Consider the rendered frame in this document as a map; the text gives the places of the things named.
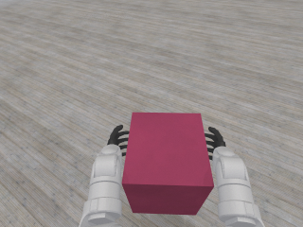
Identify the right robot forearm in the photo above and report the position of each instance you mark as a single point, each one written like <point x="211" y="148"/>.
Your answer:
<point x="236" y="206"/>

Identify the carton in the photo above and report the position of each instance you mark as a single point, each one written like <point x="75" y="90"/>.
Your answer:
<point x="167" y="169"/>

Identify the robot left hand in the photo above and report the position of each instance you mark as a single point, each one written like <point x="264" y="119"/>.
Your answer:
<point x="114" y="138"/>

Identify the left robot forearm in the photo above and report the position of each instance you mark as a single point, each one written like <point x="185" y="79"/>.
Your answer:
<point x="104" y="204"/>

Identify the robot right hand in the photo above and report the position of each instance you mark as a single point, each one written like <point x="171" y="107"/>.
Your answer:
<point x="217" y="138"/>

